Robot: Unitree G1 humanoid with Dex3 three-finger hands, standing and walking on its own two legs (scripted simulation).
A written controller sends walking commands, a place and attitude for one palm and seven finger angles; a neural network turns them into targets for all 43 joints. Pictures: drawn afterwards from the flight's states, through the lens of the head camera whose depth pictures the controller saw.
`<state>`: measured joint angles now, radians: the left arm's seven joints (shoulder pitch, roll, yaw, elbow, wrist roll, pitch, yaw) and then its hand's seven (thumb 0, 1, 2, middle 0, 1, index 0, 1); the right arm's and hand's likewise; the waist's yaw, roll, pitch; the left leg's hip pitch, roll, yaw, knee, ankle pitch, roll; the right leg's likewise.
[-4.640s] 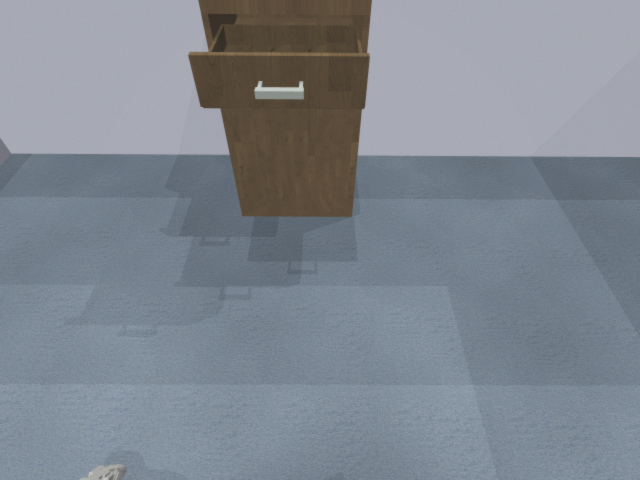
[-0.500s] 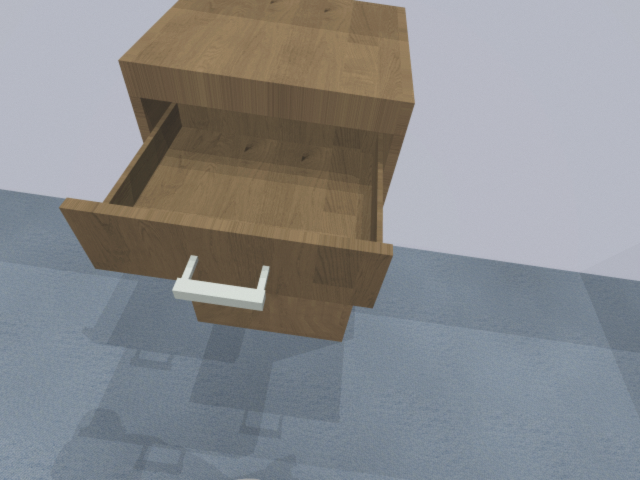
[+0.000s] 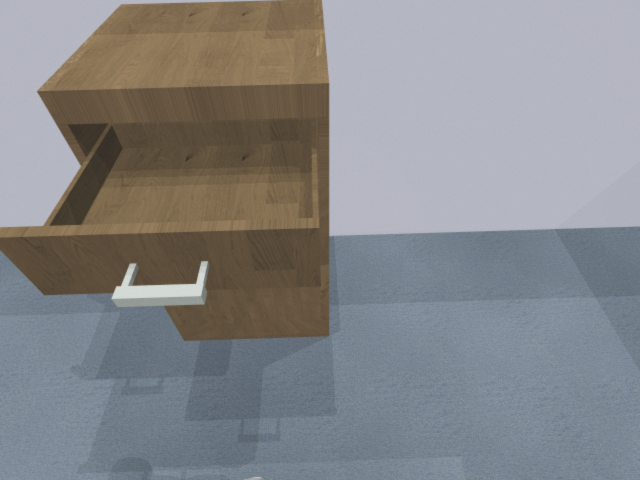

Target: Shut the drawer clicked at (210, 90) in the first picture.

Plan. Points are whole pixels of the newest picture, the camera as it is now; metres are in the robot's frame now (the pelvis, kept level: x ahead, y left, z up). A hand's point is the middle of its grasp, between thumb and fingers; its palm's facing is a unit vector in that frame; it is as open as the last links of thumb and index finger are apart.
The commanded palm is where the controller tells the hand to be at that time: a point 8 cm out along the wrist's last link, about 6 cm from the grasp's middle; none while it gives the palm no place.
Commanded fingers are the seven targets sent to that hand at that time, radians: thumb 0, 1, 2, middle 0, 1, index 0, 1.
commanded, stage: come to a stop and stand still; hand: left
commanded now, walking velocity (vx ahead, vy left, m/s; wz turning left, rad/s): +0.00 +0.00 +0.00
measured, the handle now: (164, 282) +0.38 +0.23 +0.02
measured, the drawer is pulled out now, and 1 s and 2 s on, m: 0.28 0.28 0.28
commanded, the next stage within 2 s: look again from close up in 1.10 s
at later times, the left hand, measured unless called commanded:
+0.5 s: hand out of the picture +0.04 +0.14 -0.15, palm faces +0.02 -0.97 -0.22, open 7.3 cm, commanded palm none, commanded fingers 0.00 0.90 0.90 -0.20 -0.30 -0.20 -0.30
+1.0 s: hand out of the picture +0.06 +0.14 -0.15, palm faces +0.06 -0.98 -0.20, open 7.4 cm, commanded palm none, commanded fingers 0.00 0.90 0.90 -0.20 -0.30 -0.20 -0.30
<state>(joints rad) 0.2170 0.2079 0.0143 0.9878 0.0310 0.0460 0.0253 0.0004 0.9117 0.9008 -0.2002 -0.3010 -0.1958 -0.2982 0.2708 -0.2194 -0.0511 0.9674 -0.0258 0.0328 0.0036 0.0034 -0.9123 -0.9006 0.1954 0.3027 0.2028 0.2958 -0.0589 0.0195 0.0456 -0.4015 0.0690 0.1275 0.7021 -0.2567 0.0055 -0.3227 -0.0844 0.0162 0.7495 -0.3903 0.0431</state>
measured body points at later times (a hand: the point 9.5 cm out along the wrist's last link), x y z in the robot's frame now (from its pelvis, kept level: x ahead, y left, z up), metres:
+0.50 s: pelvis +0.03 -0.04 +0.02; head +0.04 -0.06 +0.47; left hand +0.04 +0.19 -0.13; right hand +0.00 -0.26 -0.15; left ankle +0.07 +0.12 -0.71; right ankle +0.01 -0.16 -0.71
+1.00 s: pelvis +0.07 -0.04 +0.03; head +0.07 -0.04 +0.47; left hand +0.06 +0.19 -0.13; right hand +0.12 -0.27 -0.13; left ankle +0.08 +0.12 -0.71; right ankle +0.01 -0.16 -0.71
